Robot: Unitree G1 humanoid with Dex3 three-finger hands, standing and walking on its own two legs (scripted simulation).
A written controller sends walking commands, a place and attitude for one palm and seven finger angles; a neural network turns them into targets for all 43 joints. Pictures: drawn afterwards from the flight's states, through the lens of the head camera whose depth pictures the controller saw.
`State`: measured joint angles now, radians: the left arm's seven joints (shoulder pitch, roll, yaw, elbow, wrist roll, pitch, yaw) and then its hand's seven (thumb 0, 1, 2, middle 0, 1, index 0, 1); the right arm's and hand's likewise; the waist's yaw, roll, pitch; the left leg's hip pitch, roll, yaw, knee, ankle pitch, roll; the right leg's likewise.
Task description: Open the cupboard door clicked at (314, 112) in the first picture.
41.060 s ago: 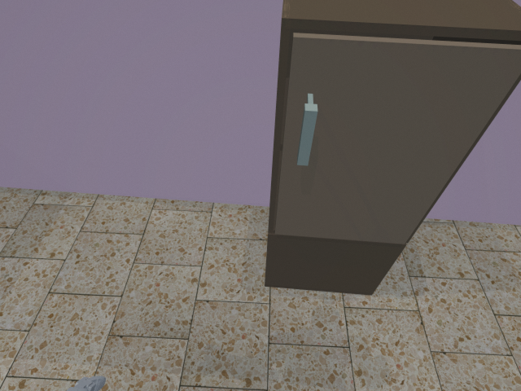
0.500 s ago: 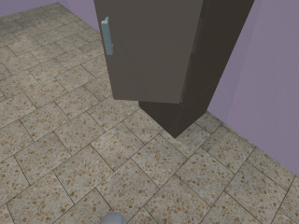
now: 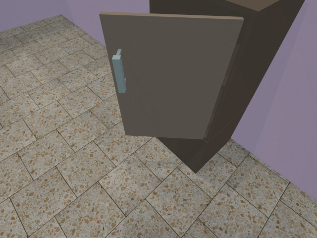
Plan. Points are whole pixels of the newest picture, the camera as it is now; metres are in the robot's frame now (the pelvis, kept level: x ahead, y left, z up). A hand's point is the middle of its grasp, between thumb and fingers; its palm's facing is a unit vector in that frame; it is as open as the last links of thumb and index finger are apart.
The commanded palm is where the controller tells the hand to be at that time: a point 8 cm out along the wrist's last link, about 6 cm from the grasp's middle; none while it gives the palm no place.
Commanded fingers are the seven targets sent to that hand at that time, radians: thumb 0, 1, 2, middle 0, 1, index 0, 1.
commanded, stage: come to a stop and stand still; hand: left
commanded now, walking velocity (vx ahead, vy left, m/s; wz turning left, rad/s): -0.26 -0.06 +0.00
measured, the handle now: (120, 71) +0.59 +0.17 +0.08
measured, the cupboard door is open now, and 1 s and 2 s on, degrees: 44 44 44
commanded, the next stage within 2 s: look again from close up in 1.00 s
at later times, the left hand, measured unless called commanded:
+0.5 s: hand out of the picture +0.10 +0.19 -0.19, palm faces +0.07 -0.98 -0.18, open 7.3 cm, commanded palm none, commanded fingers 0.00 0.90 0.90 -0.20 -0.30 -0.20 -0.30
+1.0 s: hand out of the picture -0.01 +0.15 -0.18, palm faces +0.03 -0.99 -0.17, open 7.4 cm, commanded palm none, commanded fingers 0.00 0.90 0.90 -0.20 -0.30 -0.20 -0.30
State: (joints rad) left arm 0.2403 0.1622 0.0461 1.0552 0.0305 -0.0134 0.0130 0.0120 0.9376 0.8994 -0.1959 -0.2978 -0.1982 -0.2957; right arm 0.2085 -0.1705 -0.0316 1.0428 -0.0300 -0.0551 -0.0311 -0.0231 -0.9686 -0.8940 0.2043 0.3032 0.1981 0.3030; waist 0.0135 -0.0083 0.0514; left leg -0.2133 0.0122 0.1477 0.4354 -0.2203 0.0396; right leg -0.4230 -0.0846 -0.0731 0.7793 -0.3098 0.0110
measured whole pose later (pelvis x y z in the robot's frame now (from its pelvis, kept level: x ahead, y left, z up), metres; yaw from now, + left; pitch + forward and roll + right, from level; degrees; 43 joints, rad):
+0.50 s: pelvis +0.03 +0.01 -0.01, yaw +1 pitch +0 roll +0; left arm 0.14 0.19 0.05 1.01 0.02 0.06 0.04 0.00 0.91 0.90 -0.20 -0.30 -0.20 -0.30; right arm 0.24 -0.14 -0.04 1.05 -0.03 0.03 -0.03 0.00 -0.91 -0.89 0.20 0.30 0.19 0.30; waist 0.00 -0.05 0.06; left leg -0.26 0.02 0.11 0.54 -0.29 0.05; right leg -0.37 -0.04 -0.02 0.83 -0.46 0.00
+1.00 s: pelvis +0.00 -0.01 +0.00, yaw +1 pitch -2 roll +0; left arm 0.30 0.13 -0.01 1.12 0.01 0.00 0.03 0.00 0.91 0.90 -0.20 -0.30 -0.20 -0.30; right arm 0.27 -0.15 -0.01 1.15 -0.01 0.01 -0.02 0.00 -0.92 -0.89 0.20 0.30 0.19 0.30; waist 0.00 -0.01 0.02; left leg -0.20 0.02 0.11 0.40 -0.17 0.01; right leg -0.09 -0.01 -0.03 0.41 -0.29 -0.01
